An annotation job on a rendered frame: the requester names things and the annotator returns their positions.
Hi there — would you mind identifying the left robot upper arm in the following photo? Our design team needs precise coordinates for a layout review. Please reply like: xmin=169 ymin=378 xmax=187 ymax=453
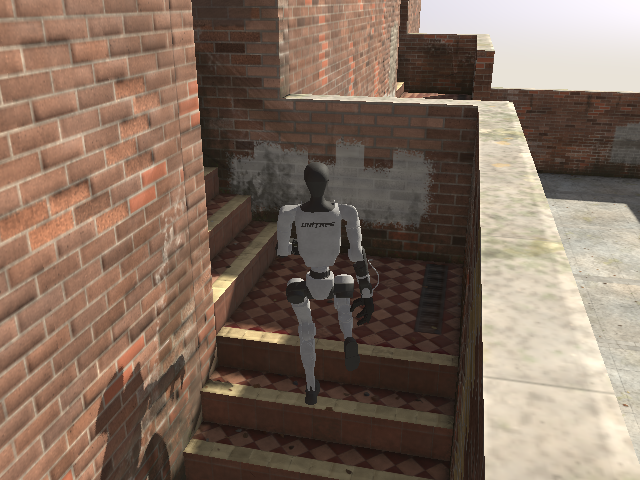
xmin=277 ymin=205 xmax=297 ymax=256

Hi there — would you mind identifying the right robot hand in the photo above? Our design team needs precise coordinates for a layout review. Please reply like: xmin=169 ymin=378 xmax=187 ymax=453
xmin=350 ymin=295 xmax=374 ymax=326

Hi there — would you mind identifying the right robot upper arm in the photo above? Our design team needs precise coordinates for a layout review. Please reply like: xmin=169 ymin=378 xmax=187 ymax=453
xmin=339 ymin=204 xmax=364 ymax=262

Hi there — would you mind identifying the robot left shin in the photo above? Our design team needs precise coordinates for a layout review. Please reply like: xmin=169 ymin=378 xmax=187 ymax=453
xmin=298 ymin=324 xmax=316 ymax=391

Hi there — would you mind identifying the left robot hand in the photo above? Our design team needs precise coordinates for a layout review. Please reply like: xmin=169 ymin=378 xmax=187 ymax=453
xmin=289 ymin=238 xmax=300 ymax=255

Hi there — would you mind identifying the robot torso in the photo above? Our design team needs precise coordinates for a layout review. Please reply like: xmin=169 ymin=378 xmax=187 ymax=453
xmin=295 ymin=200 xmax=342 ymax=300

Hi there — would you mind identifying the right robot forearm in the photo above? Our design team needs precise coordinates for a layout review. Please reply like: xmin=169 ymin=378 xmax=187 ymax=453
xmin=353 ymin=246 xmax=373 ymax=298

